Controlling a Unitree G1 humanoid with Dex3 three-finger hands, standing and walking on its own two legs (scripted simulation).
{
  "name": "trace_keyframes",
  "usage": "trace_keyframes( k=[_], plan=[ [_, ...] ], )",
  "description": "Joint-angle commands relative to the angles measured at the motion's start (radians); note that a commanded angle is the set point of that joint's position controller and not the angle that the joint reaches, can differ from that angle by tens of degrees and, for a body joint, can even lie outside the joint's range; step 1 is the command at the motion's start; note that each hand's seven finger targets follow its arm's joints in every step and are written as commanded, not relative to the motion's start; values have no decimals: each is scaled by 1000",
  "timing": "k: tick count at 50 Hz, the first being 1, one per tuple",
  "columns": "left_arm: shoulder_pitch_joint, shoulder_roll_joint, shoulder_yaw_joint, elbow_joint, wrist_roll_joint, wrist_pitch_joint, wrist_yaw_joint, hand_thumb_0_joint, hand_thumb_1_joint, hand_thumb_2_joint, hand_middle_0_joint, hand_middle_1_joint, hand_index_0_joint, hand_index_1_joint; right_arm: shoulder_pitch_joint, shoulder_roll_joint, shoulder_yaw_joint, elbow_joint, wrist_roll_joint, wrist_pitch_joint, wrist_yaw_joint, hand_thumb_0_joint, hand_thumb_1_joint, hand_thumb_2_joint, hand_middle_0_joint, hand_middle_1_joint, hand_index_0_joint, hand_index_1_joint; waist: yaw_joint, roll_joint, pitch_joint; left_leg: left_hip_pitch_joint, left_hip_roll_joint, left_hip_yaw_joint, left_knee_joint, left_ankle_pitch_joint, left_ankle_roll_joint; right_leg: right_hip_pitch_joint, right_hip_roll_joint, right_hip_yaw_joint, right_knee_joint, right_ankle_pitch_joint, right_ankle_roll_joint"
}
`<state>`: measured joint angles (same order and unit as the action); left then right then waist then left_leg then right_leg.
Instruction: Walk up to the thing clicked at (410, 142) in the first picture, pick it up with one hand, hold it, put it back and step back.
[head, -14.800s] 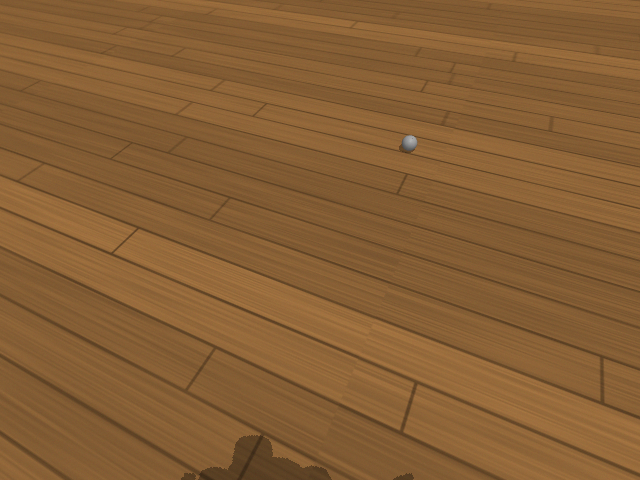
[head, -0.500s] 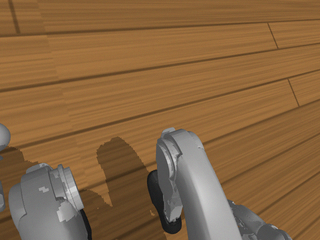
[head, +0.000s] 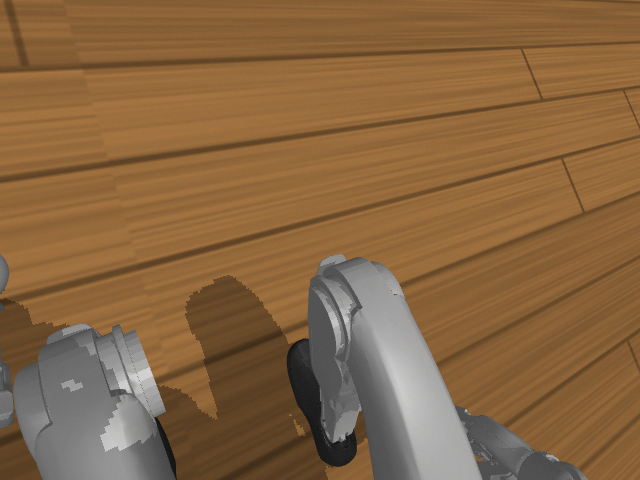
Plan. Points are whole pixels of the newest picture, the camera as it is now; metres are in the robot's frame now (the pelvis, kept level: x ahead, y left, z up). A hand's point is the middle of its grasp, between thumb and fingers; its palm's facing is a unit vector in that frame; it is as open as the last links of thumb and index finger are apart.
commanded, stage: close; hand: left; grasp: from above
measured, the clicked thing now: out of the picture +0.40 +0.33 -0.25
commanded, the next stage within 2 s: settle in 1.40 s
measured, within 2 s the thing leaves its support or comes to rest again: leaves its support in 1.80 s
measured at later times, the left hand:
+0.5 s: hand out of the picture +0.39 +0.32 -0.24, palm faces -0.42 -0.13 -0.90, open 11.8 cm
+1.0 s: hand out of the picture +0.39 +0.33 -0.23, palm faces -0.45 -0.18 -0.88, open 10.7 cm
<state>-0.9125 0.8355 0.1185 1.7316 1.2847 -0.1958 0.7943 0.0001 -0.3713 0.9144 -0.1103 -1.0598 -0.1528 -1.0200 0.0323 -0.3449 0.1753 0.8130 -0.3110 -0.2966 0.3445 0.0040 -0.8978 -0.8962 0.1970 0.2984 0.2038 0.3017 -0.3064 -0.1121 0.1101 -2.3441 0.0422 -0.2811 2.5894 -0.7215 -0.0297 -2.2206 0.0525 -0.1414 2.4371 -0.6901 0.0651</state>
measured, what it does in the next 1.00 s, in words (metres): stands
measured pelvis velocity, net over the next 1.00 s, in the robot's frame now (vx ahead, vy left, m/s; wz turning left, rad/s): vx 0.00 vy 0.00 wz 0.00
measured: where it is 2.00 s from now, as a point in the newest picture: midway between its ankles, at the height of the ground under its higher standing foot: (251, 461)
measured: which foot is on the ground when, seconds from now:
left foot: down 0.00-1.00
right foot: down 0.00-1.00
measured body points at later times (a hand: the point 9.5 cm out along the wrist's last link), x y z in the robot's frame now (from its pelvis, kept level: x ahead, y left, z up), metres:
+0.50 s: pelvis +0.00 +0.00 +0.00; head +0.24 +0.12 +0.36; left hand +0.40 +0.32 -0.18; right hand +0.07 -0.25 -0.07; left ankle +0.06 +0.13 -0.26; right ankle +0.11 -0.12 -0.26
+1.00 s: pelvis +0.00 +0.00 +0.00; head +0.25 +0.12 +0.35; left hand +0.41 +0.34 -0.18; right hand +0.06 -0.25 -0.07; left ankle +0.06 +0.13 -0.26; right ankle +0.11 -0.12 -0.26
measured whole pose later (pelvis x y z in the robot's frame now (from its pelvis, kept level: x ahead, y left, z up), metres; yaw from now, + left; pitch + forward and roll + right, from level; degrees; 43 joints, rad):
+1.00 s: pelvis +0.00 +0.00 +0.00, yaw +0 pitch +25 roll -13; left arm -0.91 0.92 0.15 1.72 1.23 -0.27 0.65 0.02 0.01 0.69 -0.40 -1.05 -0.37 -0.90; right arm 0.06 -0.34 0.23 0.77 -0.30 -0.29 0.34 0.00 -0.90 -0.90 0.20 0.30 0.20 0.30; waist -0.31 -0.11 0.16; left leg -2.34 0.04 -0.29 2.58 -0.72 -0.03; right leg -2.20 0.05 -0.15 2.42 -0.69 0.07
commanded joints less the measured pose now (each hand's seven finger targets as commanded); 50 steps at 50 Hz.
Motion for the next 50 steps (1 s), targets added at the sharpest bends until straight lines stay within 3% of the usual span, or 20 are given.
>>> trace_keyframes(
  k=[1, 3, 6, 8, 11, 17, 19, 24, 25, 28, 30, 34, 36, 39, 41, 43, 47, 48, 50],
  plan=[
    [-203, 241, 56, -48, -51, 46, -32, 0, -388, 873, -100, -1035, -140, -993, 181, -299, -90, -3, 25, -27, -1, 0, -893, -897, 200, 300, 200, 300, -23, 430, -581, 441, 5, 155, -257, 181, 38, 285, 37, -104, -225, 234, -77],
    [-181, 272, 91, -40, -62, 38, -68, 0, -357, 883, -122, -1039, -160, -998, 193, -291, -78, -4, 22, -24, -3, 0, -892, -898, 200, 300, 200, 300, -18, 423, -582, 433, 1, 152, -269, 190, 39, 302, 31, -112, -226, 234, -77],
    [-211, 224, 48, -73, -71, 7, -126, 0, -357, 855, -104, -1063, -155, -1010, 188, -295, -85, -12, 24, -20, -7, 0, -893, -899, 200, 300, 200, 300, -49, 447, -591, 471, 1, 142, -277, 190, 37, 297, 33, -118, -216, 242, -77],
    [-211, 241, 47, -91, -77, -28, -135, 0, -337, 832, -98, -1075, -160, -1010, 184, -290, -73, -16, 36, -12, -14, 0, -892, -898, 200, 300, 200, 300, -39, 442, -605, 483, 4, 131, -281, 195, 34, 309, 33, -124, -213, 248, -78],
    [-204, 242, 25, -92, -61, -75, -138, 0, -293, 831, -133, -1066, -193, -1003, 194, -297, -57, -22, 24, 2, -15, 0, -892, -898, 200, 300, 200, 300, -53, 424, -599, 475, 3, 138, -264, 210, 39, 333, 37, -129, -221, 265, -73],
    [-163, 244, 25, -68, -18, -126, -69, 0, -166, 822, -193, -1089, -270, -1008, 176, -296, -32, -28, 3, 23, -25, 0, -889, -896, 200, 300, 200, 300, -35, 428, -595, 487, 7, 132, -276, 222, 31, 337, 51, -143, -220, 268, -79],
    [-185, 234, 2, -104, -7, -124, -39, 0, -137, 822, -210, -1086, -288, -1004, 163, -311, -43, -15, -4, 23, -26, 0, -887, -895, 200, 300, 200, 300, -40, 425, -592, 480, 7, 132, -274, 199, 32, 326, 51, -144, -225, 244, -78],
    [-212, 246, 4, -124, 4, -73, 24, 0, -91, 759, -233, -1059, -323, -965, 158, -314, -60, -15, 6, 5, -27, 0, -887, -895, 200, 300, 200, 300, -51, 417, -572, 466, 10, 132, -282, 131, 32, 310, 49, -126, -246, 181, -83],
    [-205, 219, -12, -96, 6, -54, 29, 0, -92, 751, -237, -1050, -327, -957, 162, -309, -57, -12, 4, 2, -24, 0, -888, -895, 200, 300, 200, 300, -52, 425, -557, 467, 9, 137, -283, 127, 32, 298, 50, -123, -250, 179, -83],
    [-239, 245, 14, -138, -10, -15, 40, 0, -81, 740, -253, -1034, -339, -943, 143, -315, -71, -25, 18, -16, -13, 0, -890, -896, 200, 299, 200, 299, -45, 444, -571, 481, 13, 128, -289, 130, 27, 277, 45, -123, -235, 187, -83],
    [-225, 191, -18, -82, -21, 13, 30, 0, -79, 764, -259, -1042, -342, -955, 151, -307, -68, -2, 19, -27, -5, 0, -891, -895, 200, 299, 200, 299, -48, 456, -572, 483, 15, 131, -286, 157, 22, 266, 46, -121, -228, 215, -81],
    [-215, 284, 61, -57, -42, 39, -21, 0, -28, 750, -297, -1035, -383, -945, 180, -315, -74, -6, 26, -43, 1, 0, -892, -896, 200, 299, 200, 299, -40, 451, -560, 456, 10, 140, -269, 186, 30, 279, 37, -118, -226, 236, -77],
    [-204, 285, 72, -53, -58, 35, -60, 0, -2, 756, -331, -1030, -411, -947, 185, -318, -77, -7, 32, -43, -4, 0, -893, -898, 200, 299, 199, 299, -30, 465, -564, 450, 7, 146, -277, 188, 31, 300, 37, -110, -228, 230, -81],
    [-200, 270, 66, -62, -75, 11, -108, 0, 23, 735, -340, -1036, -426, -946, 198, -306, -63, -14, 29, -37, -6, 0, -894, -898, 200, 299, 199, 299, -46, 448, -594, 468, 5, 138, -275, 207, 34, 330, 37, -120, -224, 256, -78],
    [-183, 274, 58, -74, -71, -16, -126, 0, 74, 705, -355, -1062, -459, -954, 194, -310, -65, -21, 29, -24, -12, 0, -895, -899, 200, 299, 199, 299, -31, 463, -611, 481, 6, 131, -292, 218, 30, 337, 38, -128, -224, 261, -80],
    [-201, 260, 29, -76, -66, -39, -146, 0, 119, 706, -390, -1052, -494, -945, 194, -300, -48, -27, 23, -14, -9, 0, -894, -898, 200, 299, 199, 299, -54, 442, -583, 472, 5, 130, -279, 208, 33, 323, 35, -135, -217, 256, -76],
    [-146, 269, 45, -66, -60, -88, -131, 0, 251, 740, -478, -1071, -585, -960, 197, -307, -36, -31, 21, 12, -23, 0, -893, -897, 200, 299, 199, 299, -31, 419, -606, 475, 7, 129, -277, 239, 35, 359, 47, -134, -230, 285, -75],
    [-167, 261, 24, -61, -52, -97, -126, 0, 265, 745, -495, -1059, -597, -953, 194, -298, -23, -34, 19, 13, -22, 0, -893, -897, 200, 299, 200, 299, -43, 418, -578, 466, 6, 131, -267, 232, 35, 337, 42, -137, -219, 282, -74],
    [-173, 265, 28, -80, -41, -110, -110, 0, 303, 746, -516, -1064, -622, -954, 186, -298, -17, -39, 9, 21, -26, 0, -892, -897, 200, 299, 200, 299, -44, 423, -577, 477, 7, 127, -268, 223, 35, 327, 46, -145, -218, 273, -75]
  ],
)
